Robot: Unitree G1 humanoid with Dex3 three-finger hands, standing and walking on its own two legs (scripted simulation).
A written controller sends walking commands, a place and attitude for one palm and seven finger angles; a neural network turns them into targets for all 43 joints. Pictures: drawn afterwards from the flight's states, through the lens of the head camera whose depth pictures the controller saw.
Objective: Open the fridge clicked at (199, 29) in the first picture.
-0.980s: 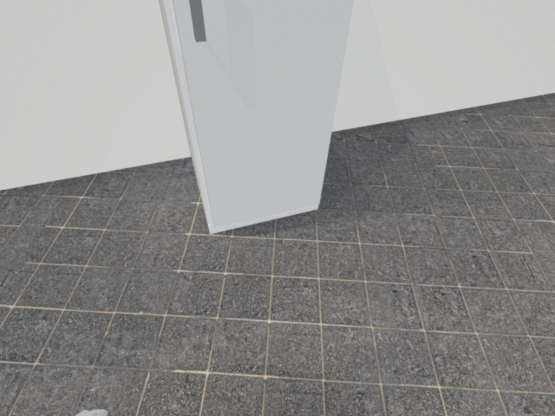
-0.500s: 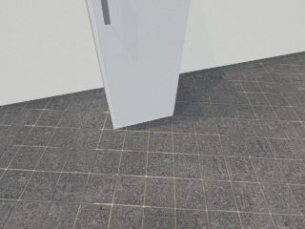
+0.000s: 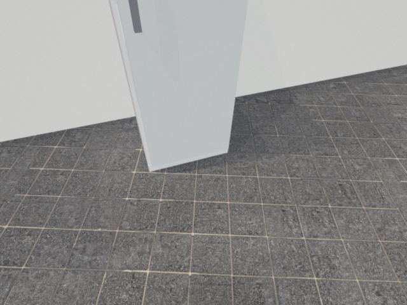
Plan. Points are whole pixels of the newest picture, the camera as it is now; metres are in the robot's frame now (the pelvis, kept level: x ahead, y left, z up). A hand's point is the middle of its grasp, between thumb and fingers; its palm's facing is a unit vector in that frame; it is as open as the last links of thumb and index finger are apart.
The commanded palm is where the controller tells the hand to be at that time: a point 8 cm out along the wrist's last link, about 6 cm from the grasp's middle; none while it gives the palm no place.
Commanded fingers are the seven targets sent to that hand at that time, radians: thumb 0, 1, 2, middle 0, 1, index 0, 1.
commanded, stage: look at it before walking up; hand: left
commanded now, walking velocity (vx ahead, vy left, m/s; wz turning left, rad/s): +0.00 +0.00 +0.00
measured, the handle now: out of the picture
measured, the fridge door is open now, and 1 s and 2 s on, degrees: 0 0 0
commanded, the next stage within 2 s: walk to a spot facing it in 0.46 s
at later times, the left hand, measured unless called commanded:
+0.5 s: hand out of the picture +0.08 +0.25 -0.15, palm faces -0.04 -0.94 -0.34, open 7.3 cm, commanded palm none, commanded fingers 0.00 0.90 0.90 -0.20 -0.30 -0.20 -0.30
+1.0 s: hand out of the picture +0.10 +0.16 -0.18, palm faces -0.12 -0.97 -0.21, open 7.3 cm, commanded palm none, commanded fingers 0.00 0.90 0.90 -0.20 -0.30 -0.20 -0.30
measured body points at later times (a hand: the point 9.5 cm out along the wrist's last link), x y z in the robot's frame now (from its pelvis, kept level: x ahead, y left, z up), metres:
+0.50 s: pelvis +0.01 +0.00 +0.00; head +0.01 +0.00 +0.45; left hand +0.08 +0.30 -0.13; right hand +0.09 -0.30 -0.13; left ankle +0.01 +0.12 -0.74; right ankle +0.01 -0.12 -0.74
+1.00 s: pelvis +0.08 -0.03 -0.02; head +0.09 -0.04 +0.43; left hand +0.11 +0.21 -0.17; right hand +0.05 -0.28 -0.18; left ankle +0.04 +0.11 -0.68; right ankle +0.04 -0.11 -0.74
